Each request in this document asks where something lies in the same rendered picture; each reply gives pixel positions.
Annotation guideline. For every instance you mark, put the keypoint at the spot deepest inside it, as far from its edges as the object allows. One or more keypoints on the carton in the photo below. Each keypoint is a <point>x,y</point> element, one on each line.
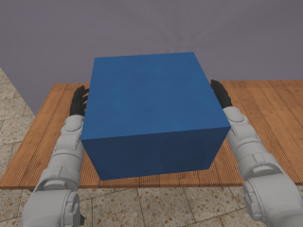
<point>150,115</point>

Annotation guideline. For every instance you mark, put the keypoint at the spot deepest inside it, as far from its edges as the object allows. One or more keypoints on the left robot hand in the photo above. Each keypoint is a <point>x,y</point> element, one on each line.
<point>77,107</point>

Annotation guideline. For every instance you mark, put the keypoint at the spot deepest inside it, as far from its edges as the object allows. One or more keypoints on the table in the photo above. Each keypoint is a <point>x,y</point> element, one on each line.
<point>274,109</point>

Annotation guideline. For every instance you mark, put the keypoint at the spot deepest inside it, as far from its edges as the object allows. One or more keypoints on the right robot hand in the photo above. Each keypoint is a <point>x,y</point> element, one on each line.
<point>221,94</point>

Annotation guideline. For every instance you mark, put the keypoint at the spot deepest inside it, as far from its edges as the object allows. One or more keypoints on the robot right upper arm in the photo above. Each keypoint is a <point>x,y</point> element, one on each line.
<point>273,200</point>

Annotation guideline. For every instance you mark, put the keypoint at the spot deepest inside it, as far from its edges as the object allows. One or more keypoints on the robot right forearm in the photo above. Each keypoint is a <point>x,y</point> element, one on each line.
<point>253,158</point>

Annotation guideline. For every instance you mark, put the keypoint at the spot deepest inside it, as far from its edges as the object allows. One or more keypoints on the robot left upper arm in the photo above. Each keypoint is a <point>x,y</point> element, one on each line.
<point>53,208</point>

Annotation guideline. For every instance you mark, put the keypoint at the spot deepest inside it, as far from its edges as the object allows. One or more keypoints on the robot left forearm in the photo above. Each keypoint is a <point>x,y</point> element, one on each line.
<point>63,170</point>

